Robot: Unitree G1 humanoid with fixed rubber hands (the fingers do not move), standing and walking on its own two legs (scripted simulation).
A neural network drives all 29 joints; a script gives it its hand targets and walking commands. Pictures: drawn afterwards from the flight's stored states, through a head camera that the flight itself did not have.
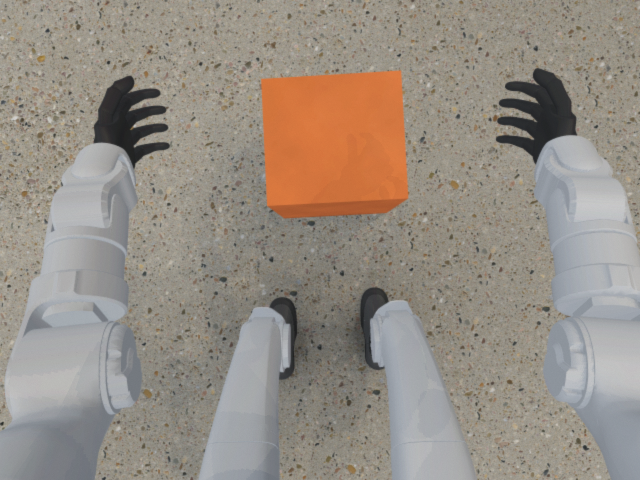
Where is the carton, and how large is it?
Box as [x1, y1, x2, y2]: [261, 70, 407, 217]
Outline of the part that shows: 400,70 261,79 267,205 283,217 378,213 388,211 407,198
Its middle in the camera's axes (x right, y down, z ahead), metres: +0.03 -0.19 +0.87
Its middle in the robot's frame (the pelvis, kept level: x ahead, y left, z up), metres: +0.55 -0.01 -0.53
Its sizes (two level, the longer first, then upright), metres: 0.266 0.243 0.280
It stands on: the floor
